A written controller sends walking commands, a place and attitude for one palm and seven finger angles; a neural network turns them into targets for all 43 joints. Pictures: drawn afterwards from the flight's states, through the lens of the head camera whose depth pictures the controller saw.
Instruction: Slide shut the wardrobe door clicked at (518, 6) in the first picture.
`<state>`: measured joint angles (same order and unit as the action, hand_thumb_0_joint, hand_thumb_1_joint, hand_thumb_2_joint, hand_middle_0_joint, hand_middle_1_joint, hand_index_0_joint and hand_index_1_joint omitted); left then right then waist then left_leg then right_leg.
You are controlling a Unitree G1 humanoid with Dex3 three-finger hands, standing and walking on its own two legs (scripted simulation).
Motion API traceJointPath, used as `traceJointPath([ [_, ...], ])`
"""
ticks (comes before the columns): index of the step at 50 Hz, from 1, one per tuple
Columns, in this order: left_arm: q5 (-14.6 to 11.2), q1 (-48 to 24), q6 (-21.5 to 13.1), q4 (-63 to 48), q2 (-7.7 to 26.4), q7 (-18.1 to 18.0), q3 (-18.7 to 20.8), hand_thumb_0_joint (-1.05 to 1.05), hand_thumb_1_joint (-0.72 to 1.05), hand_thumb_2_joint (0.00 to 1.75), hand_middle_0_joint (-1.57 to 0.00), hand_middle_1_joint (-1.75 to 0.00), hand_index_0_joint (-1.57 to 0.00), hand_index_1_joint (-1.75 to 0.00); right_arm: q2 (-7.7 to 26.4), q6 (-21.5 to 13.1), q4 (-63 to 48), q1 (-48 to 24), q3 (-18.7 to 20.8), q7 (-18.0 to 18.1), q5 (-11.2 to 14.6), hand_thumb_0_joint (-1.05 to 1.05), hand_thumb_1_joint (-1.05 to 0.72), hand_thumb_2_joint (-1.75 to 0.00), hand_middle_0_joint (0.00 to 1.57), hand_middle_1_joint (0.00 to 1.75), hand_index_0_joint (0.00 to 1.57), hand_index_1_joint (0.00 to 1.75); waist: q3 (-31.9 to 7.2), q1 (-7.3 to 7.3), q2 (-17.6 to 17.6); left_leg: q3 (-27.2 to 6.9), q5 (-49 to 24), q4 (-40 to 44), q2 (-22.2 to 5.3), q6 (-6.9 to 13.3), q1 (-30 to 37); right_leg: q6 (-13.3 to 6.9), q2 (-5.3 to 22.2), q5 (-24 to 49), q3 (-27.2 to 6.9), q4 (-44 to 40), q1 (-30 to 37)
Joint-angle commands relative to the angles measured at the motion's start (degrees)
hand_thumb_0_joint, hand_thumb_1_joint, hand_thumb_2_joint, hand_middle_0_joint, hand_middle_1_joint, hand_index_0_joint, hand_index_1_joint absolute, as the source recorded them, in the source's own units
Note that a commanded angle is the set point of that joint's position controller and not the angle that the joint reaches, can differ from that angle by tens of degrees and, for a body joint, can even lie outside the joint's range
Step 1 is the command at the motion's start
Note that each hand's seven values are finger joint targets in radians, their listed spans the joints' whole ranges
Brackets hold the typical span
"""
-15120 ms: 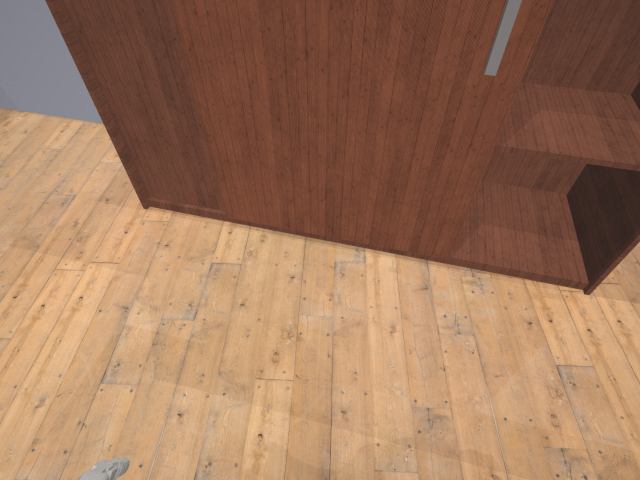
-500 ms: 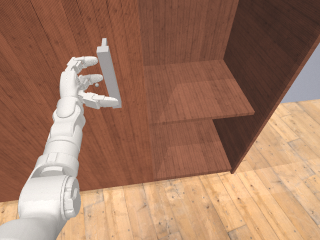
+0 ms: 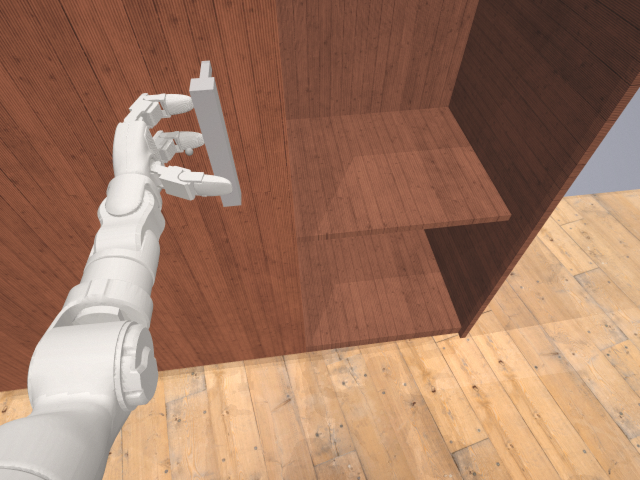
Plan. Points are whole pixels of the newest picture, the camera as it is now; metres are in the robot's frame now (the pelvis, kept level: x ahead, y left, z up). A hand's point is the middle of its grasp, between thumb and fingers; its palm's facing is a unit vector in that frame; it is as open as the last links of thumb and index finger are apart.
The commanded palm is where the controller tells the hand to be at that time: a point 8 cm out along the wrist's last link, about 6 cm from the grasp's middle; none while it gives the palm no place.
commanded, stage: slide the fingers in behind the handle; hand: left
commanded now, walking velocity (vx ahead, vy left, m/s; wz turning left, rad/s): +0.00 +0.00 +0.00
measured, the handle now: (220, 138) +0.52 +0.13 +0.15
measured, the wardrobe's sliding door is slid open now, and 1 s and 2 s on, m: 0.52 0.52 0.52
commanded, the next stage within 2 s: move the hooked fingers beside the handle in 0.58 s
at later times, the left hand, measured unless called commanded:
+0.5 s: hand (198, 162) +0.48 +0.15 +0.14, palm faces +0.11 -0.99 +0.01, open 13.8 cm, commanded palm +0.45 +0.19 +0.15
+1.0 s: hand (199, 161) +0.48 +0.15 +0.15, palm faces +0.12 -0.99 +0.01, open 13.8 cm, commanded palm +0.45 +0.19 +0.15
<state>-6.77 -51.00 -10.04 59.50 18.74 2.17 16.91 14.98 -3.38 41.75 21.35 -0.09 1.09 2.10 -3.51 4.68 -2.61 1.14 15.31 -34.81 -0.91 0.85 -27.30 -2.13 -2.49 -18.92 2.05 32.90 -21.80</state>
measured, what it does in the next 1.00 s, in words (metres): stands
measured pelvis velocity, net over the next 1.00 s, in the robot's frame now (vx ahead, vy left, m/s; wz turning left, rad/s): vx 0.00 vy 0.00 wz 0.00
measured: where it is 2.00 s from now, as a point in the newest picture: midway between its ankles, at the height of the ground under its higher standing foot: outside the picture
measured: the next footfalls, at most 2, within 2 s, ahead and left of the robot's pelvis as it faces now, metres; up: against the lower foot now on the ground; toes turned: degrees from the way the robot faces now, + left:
none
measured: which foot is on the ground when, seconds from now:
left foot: down 0.00-1.00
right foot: down 0.00-1.00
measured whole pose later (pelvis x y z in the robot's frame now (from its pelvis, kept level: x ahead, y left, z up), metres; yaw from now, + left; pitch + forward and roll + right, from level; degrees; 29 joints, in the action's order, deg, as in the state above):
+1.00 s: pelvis +0.00 +0.00 +0.00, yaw +0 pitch +8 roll -1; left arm -7.1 -49.4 -9.9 57.3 15.9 -0.7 14.7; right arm 14.4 -5.2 41.7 20.4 -0.2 0.7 2.1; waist -3.2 4.3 -2.5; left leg 1.0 16.0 -35.8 -0.6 1.1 -27.6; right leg -1.9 -2.2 -19.6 2.1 33.8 -21.9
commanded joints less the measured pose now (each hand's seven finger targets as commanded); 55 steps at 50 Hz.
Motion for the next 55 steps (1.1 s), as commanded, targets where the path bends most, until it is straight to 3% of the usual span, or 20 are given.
traceJointPath([
  [1, -0.73, -28.88, -4.05, -13.6, 9.63, -0.12, -0.37, 0.0, -0.5, 0.3, -0.3, -1.2, -0.3, -1.2, 7.79, -2.03, -5.47, 2.99, 2.42, 0.49, -0.06, 0.0, -0.9, -0.9, 0.2, 0.3, 0.2, 0.3, -18.13, 1.85, 1.44, -1.15, -12.24, 1.51, 0.64, 1.98, 16.03, 1.71, 0.1, 17.88, -1.73, -4.69, -0.38],
  [4, -0.74, -26.34, -3.74, -12.77, 12.23, -0.31, 1.92, 0.0, -0.5, 0.3, -0.3, -1.2, -0.3, -1.2, 8.13, -1.84, -5.78, 3.22, 2.48, 0.58, -0.14, 0.0, -0.9, -0.9, 0.2, 0.3, 0.2, 0.3, -17.89, 0.93, 3.87, -1.14, -11.83, 1.72, 0.61, 2.09, 14.29, 1.67, 0.16, 17.7, -1.63, -4.58, 1.33],
  [5, -0.46, -26.18, -3.66, -13.41, 11.7, -0.08, 1.05, 0.0, -0.5, 0.3, -0.3, -1.2, -0.3, -1.2, 7.96, -1.86, -6.16, 2.62, 2.36, 0.55, 0.11, 0.0, -0.9, -0.9, 0.2, 0.3, 0.2, 0.3, -17.65, 0.98, 2.04, -0.9, -11.37, 1.87, 0.65, 2.05, 14.7, 1.69, 0.13, 17.41, -1.83, -4.64, 0.7],
  [9, -0.63, -24.67, -2.83, -13.69, 9.6, -0.3, -0.07, 0.0, -0.5, 0.3, -0.3, -1.2, -0.3, -1.2, 7.82, -1.96, -6.43, 2.79, 2.34, 0.47, 0.06, 0.0, -0.9, -0.9, 0.2, 0.3, 0.2, 0.3, -16.68, 0.98, 2.58, -1.03, -11.2, 1.84, 0.53, 2.02, 14.8, 1.54, 0.12, 16.51, -1.4, -4.81, 0.16],
  [10, -0.66, -24.19, -2.75, -14.65, 10.81, -0.5, 1.01, 0.0, -0.5, 0.3, -0.3, -1.2, -0.3, -1.2, 7.88, -2.01, -6.65, 2.48, 2.41, 0.48, 0.24, 0.0, -0.9, -0.9, 0.2, 0.3, 0.2, 0.3, -17.04, 0.6, 2.61, -1.1, -11.07, 1.93, 0.42, 1.96, 14.91, 1.6, -0.01, 16.3, -1.45, -4.69, 0.06],
  [12, -0.98, -24.18, -2.69, -17.65, 8.46, -0.65, -0.38, 0.0, -0.5, 0.3, -0.3, -1.2, -0.3, -1.2, 7.56, -2.33, -7.1, 2.22, 2.51, 0.34, 0.15, 0.0, -0.9, -0.9, 0.2, 0.3, 0.2, 0.3, -19.04, 0.45, 1.53, -1.15, -13.02, 1.86, 0.37, 1.83, 16.75, 1.48, -0.16, 17.65, -1.18, -4.3, 0.4],
  [17, -0.56, -28.14, -2.84, -18.42, 8.78, -2.41, -0.78, 0.0, -0.5, 0.3, -0.3, -1.2, -0.3, -1.2, 7.57, -2.45, -6.22, 2.03, 2.36, 0.55, 0.1, 0.0, -0.9, -0.9, 0.2, 0.3, 0.2, 0.3, -16.73, 1.75, 2.06, -1.7, -12.04, 1.94, 0.0, 1.67, 16.72, 1.6, -0.19, 15.82, -1.04, -4.49, -1.43],
  [20, 0.17, -29.96, -3.99, -20.13, 9.89, -3.66, 0.42, 0.0, -0.5, 0.3, -0.3, -1.2, -0.3, -1.2, 7.59, -2.87, -5.82, 2.38, 2.57, 0.48, -0.33, 0.0, -0.9, -0.9, 0.2, 0.3, 0.2, 0.3, -20.38, 1.42, 0.61, -1.93, -14.28, 1.35, -0.02, 1.59, 19.06, 1.49, -0.23, 17.07, -1.12, -3.71, -1.2],
  [24, 0.31, -28.21, -3.95, -20.44, 5.94, -3.44, -2.72, 0.0, -0.5, 0.3, -0.3, -1.2, -0.3, -1.2, 7.16, -3.11, -5.76, 2.11, 2.68, 0.15, -0.29, 0.0, -0.9, -0.9, 0.2, 0.3, 0.2, 0.3, -20.82, 1.41, -0.59, -2.19, -17.01, 0.76, -0.12, 1.21, 20.54, 1.17, -0.23, 18.71, -0.73, -3.24, -1.41],
  [27, -0.38, -29.56, -3.44, -19.34, 6.17, -3.52, -2.34, 0.0, -0.5, 0.3, -0.3, -1.2, -0.3, -1.2, 7.44, -3.21, -5.16, 2.13, 2.65, 0.24, -0.21, 0.0, -0.9, -0.9, 0.2, 0.3, 0.2, 0.3, -19.06, 2.23, 1.92, -2.0, -16.04, 0.87, -0.13, 1.43, 19.4, 1.51, -0.4, 19.14, -0.83, -3.66, -1.72],
  [31, -0.05, -31.15, -3.55, -20.84, 2.92, -3.69, -5.38, 0.0, -0.5, 0.3, -0.3, -1.2, -0.3, -1.2, 7.09, -3.58, -5.13, 1.78, 2.65, 0.12, -0.11, 0.0, -0.9, -0.9, 0.2, 0.3, 0.2, 0.3, -19.97, 2.37, -1.84, -2.89, -16.25, 0.84, -0.25, 0.98, 21.85, 1.17, -0.43, 17.16, -0.46, -3.32, -3.95],
  [34, -0.43, -32.03, -3.4, -19.68, 1.16, -4.14, -6.63, 0.0, -0.5, 0.3, -0.3, -1.2, -0.3, -1.2, 7.2, -3.92, -4.43, 2.22, 2.72, 0.07, -0.38, 0.0, -0.9, -0.9, 0.2, 0.3, 0.2, 0.3, -18.9, 3.03, 1.01, -3.12, -15.67, 0.8, -0.25, 1.07, 21.25, 1.27, -0.35, 16.66, -0.33, -3.72, -4.02],
  [38, -0.19, -30.82, -3.53, -17.92, 4.28, -3.98, -3.99, 0.0, -0.5, 0.3, -0.3, -1.2, -0.3, -1.2, 7.35, -3.93, -4.39, 2.36, 2.68, 0.14, -0.26, 0.0, -0.9, -0.9, 0.2, 0.3, 0.2, 0.3, -19.53, 2.46, 3.49, -2.44, -15.1, 0.77, 0.08, 1.38, 19.22, 1.51, -0.34, 18.19, -0.82, -3.6, -1.99],
  [42, -0.14, -30.85, -3.95, -17.01, 4.2, -3.37, -3.97, 0.0, -0.5, 0.3, -0.3, -1.2, -0.3, -1.2, 7.12, -3.9, -4.4, 2.23, 2.5, 0.16, -0.21, 0.0, -0.9, -0.9, 0.2, 0.3, 0.2, 0.3, -19.02, 2.38, 1.29, -2.27, -14.45, 0.7, 0.26, 1.42, 19.35, 1.45, -0.25, 17.53, -0.96, -3.78, -2.65],
  [44, -0.04, -30.09, -4.07, -16.01, 7.71, -3.25, -1.54, 0.0, -0.5, 0.3, -0.3, -1.2, -0.3, -1.2, 7.55, -3.51, -4.44, 2.6, 2.45, 0.35, -0.32, 0.0, -0.9, -0.9, 0.2, 0.3, 0.2, 0.3, -18.94, 1.73, 1.94, -2.15, -14.03, 0.73, 0.44, 1.51, 17.48, 1.35, -0.04, 17.63, -1.2, -3.74, -0.97],
  [48, -0.47, -31.42, -4.38, -16.74, 6.57, -2.39, -2.52, 0.0, -0.5, 0.3, -0.3, -1.2, -0.3, -1.2, 7.17, -3.7, -4.97, 2.17, 2.31, 0.38, -0.1, 0.0, -0.9, -0.9, 0.2, 0.3, 0.2, 0.3, -18.58, 2.3, 0.89, -1.86, -13.08, 0.85, 0.51, 1.66, 17.86, 1.56, -0.2, 17.5, -1.39, -4.0, -1.68],
  [50, -0.33, -29.43, -4.67, -17.54, 8.78, -2.36, -0.73, 0.0, -0.5, 0.3, -0.3, -1.2, -0.3, -1.2, 7.38, -3.52, -5.49, 2.12, 2.33, 0.36, -0.09, 0.0, -0.9, -0.9, 0.2, 0.3, 0.2, 0.3, -20.32, 1.21, 0.2, -1.81, -13.44, 0.88, 0.69, 1.59, 17.65, 1.42, -0.1, 17.98, -1.52, -3.75, -0.09],
  [52, -0.64, -29.47, -4.34, -17.25, 7.58, -1.97, -1.84, 0.0, -0.5, 0.3, -0.3, -1.2, -0.3, -1.2, 7.2, -3.53, -5.47, 1.97, 2.25, 0.49, 0.08, 0.0, -0.9, -0.9, 0.2, 0.3, 0.2, 0.3, -18.84, 2.0, 1.84, -1.59, -13.14, 0.85, 0.55, 1.79, 17.23, 1.65, -0.17, 18.2, -1.48, -4.13, -0.53],
  [54, -0.68, -28.54, -4.15, -15.5, 10.07, -2.09, 0.19, 0.0, -0.5, 0.3, -0.3, -1.2, -0.3, -1.2, 7.68, -3.27, -5.3, 2.44, 2.34, 0.69, -0.06, 0.0, -0.9, -0.9, 0.2, 0.3, 0.2, 0.3, -17.79, 1.56, 3.67, -1.52, -11.94, 1.18, 0.59, 1.89, 15.05, 1.7, 0.01, 17.53, -1.59, -4.39, 0.63],
  [55, -0.48, -29.03, -4.25, -16.07, 10.54, -1.96, 0.28, 0.0, -0.5, 0.3, -0.3, -1.2, -0.3, -1.2, 7.64, -3.23, -5.52, 2.13, 2.23, 0.71, 0.1, 0.0, -0.9, -0.9, 0.2, 0.3, 0.2, 0.3, -17.75, 1.66, 2.58, -1.3, -11.7, 1.35, 0.62, 1.92, 15.33, 1.79, -0.07, 17.74, -1.83, -4.42, 0.37],
])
